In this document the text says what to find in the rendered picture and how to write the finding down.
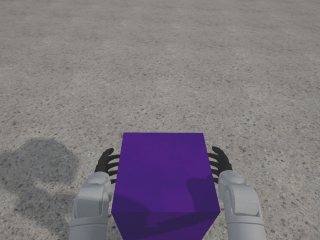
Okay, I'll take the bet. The carton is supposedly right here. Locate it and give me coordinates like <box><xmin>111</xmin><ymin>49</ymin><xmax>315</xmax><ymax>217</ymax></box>
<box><xmin>111</xmin><ymin>132</ymin><xmax>221</xmax><ymax>240</ymax></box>

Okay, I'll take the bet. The left robot forearm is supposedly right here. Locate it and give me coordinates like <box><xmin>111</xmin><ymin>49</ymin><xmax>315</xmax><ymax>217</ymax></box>
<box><xmin>68</xmin><ymin>171</ymin><xmax>112</xmax><ymax>240</ymax></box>

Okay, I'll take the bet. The left robot hand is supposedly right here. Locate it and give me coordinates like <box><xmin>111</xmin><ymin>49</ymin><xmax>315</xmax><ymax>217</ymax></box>
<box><xmin>94</xmin><ymin>148</ymin><xmax>120</xmax><ymax>184</ymax></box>

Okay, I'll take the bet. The right robot forearm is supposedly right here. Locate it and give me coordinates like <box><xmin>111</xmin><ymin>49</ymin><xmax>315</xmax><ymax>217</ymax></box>
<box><xmin>218</xmin><ymin>170</ymin><xmax>267</xmax><ymax>240</ymax></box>

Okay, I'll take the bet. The right robot hand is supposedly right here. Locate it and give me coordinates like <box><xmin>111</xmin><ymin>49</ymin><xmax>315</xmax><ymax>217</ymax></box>
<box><xmin>207</xmin><ymin>146</ymin><xmax>233</xmax><ymax>184</ymax></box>

